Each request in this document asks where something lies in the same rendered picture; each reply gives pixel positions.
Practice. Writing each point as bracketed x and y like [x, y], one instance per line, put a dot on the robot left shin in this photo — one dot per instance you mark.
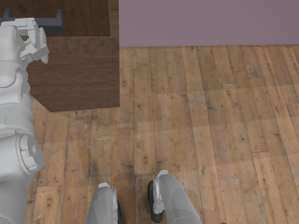
[115, 214]

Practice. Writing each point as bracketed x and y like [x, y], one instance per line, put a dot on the handle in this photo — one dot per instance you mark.
[49, 25]

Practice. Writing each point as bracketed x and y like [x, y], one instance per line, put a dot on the cabinet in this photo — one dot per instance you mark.
[83, 72]

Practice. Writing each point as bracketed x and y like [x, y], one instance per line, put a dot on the robot shin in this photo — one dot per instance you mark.
[158, 206]
[115, 214]

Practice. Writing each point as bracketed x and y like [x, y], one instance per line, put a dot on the left robot forearm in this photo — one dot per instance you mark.
[16, 106]

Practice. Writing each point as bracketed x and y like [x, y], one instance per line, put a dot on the robot right shin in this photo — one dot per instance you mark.
[158, 206]

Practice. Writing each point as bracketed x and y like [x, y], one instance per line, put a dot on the robot left upper arm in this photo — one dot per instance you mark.
[20, 159]

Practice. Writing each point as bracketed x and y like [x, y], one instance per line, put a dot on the left robot hand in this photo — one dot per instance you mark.
[14, 49]

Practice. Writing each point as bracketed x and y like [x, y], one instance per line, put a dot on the drawer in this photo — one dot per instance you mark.
[81, 18]

